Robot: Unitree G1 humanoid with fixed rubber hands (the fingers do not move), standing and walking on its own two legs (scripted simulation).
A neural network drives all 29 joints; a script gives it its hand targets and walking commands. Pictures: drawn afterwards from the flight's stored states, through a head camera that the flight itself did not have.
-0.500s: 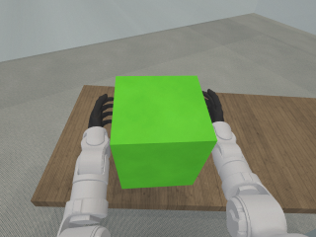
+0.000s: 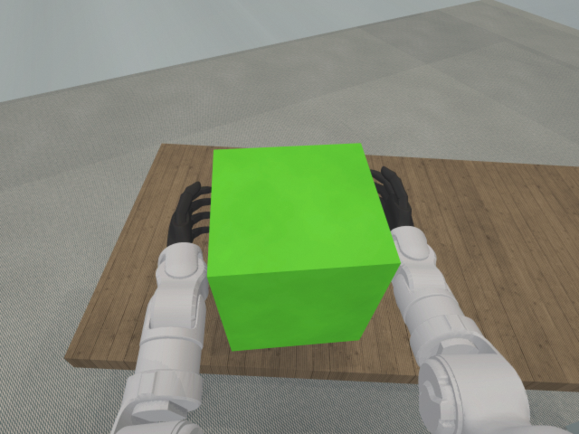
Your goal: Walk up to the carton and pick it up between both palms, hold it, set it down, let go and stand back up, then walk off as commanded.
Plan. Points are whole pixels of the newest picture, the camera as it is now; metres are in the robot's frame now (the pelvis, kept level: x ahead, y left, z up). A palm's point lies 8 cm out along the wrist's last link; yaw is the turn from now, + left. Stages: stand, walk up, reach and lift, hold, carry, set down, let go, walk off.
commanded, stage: set down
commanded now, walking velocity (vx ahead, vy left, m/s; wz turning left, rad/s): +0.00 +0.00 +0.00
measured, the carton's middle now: (292, 253) +0.37 +0.02 +0.04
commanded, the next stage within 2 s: none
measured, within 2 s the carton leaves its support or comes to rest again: rests again in 1.44 s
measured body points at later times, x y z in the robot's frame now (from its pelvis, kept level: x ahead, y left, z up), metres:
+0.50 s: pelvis +0.01 -0.01 +0.00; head +0.04 -0.01 +0.45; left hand +0.37 +0.17 +0.05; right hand +0.45 -0.13 +0.07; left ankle +0.00 +0.14 -0.75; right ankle +0.01 -0.11 -0.75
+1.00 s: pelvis +0.02 -0.02 +0.00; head +0.09 -0.03 +0.44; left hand +0.38 +0.15 +0.02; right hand +0.46 -0.14 +0.04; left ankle +0.00 +0.14 -0.74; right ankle +0.01 -0.11 -0.75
